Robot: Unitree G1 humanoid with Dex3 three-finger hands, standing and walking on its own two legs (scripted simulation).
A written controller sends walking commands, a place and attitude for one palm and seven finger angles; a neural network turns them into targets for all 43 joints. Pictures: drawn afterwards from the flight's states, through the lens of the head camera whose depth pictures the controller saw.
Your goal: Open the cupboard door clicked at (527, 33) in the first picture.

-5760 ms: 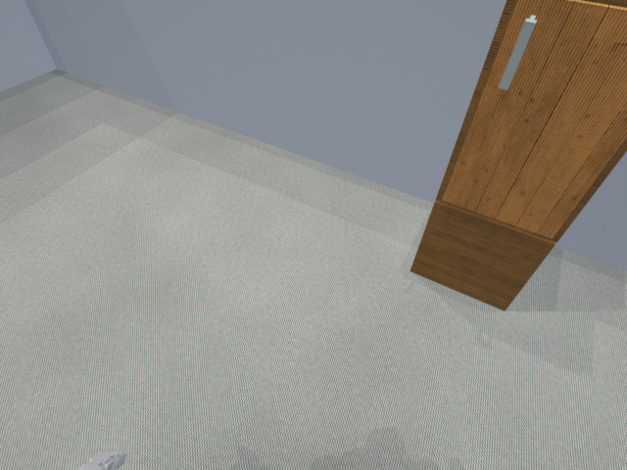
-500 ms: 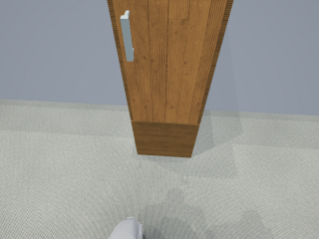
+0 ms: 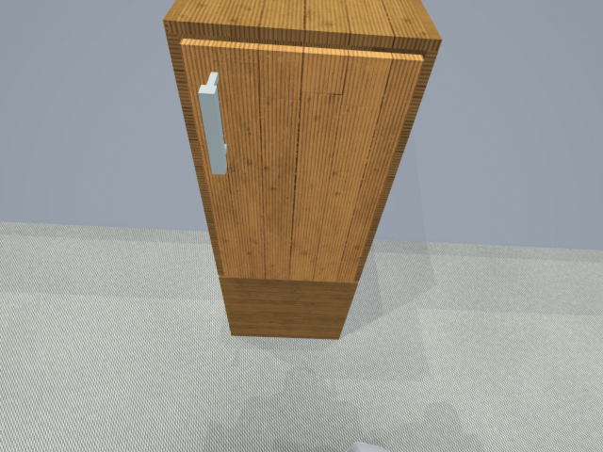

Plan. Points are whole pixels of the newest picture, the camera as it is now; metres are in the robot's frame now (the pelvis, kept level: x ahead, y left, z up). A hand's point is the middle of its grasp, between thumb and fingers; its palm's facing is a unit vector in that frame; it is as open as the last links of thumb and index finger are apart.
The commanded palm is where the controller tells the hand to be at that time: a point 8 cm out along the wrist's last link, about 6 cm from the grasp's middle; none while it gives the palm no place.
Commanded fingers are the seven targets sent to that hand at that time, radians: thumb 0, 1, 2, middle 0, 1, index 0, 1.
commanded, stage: come to a stop and stand still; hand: left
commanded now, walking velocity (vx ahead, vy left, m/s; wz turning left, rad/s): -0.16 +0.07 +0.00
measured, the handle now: (216, 125) +0.53 +0.17 +0.14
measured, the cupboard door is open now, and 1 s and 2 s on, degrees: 0 0 0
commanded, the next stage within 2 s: look again from close up in 0.92 s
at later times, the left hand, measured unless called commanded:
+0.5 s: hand out of the picture +0.00 +0.16 -0.15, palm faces +0.08 -0.96 -0.28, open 7.3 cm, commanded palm none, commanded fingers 0.00 0.90 0.90 -0.20 -0.30 -0.20 -0.30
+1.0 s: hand out of the picture -0.06 +0.18 -0.18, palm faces -0.01 -0.99 -0.17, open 7.4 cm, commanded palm none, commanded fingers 0.00 0.90 0.90 -0.20 -0.30 -0.20 -0.30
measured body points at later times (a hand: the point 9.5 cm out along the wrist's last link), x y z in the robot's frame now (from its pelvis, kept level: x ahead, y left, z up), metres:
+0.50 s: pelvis -0.04 -0.04 +0.00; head -0.02 -0.07 +0.45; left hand +0.00 +0.21 -0.13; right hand +0.03 -0.29 -0.16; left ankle -0.08 +0.14 -0.67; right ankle +0.01 -0.14 -0.74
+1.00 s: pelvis -0.05 -0.01 +0.01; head -0.03 +0.02 +0.46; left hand -0.06 +0.23 -0.16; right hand -0.12 -0.22 -0.14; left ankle -0.09 +0.12 -0.74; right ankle -0.07 -0.13 -0.69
